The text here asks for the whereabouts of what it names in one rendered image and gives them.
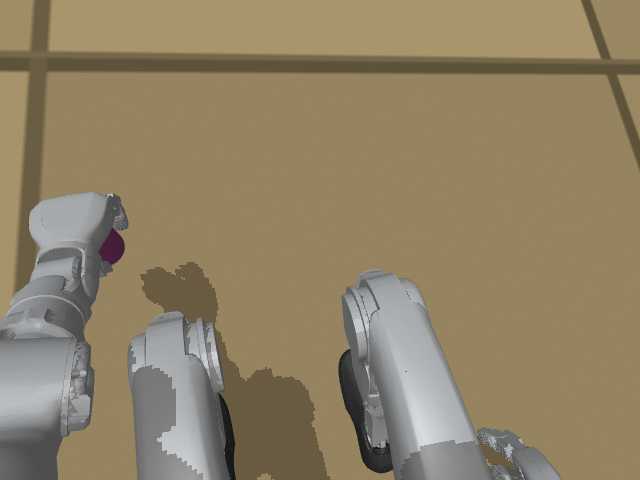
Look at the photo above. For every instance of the right robot foot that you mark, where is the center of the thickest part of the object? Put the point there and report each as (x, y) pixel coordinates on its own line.
(376, 459)

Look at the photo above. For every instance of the left robot hand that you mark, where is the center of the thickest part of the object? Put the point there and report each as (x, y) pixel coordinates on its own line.
(84, 217)

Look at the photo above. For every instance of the left robot foot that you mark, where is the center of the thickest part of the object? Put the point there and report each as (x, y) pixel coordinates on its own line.
(230, 442)

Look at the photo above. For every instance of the right robot hand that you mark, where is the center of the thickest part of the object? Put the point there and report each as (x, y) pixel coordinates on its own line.
(530, 463)

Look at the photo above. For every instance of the left robot arm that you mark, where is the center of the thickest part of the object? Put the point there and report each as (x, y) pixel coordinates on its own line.
(46, 382)

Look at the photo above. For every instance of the tin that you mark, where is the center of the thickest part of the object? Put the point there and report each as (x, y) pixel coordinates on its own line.
(113, 248)

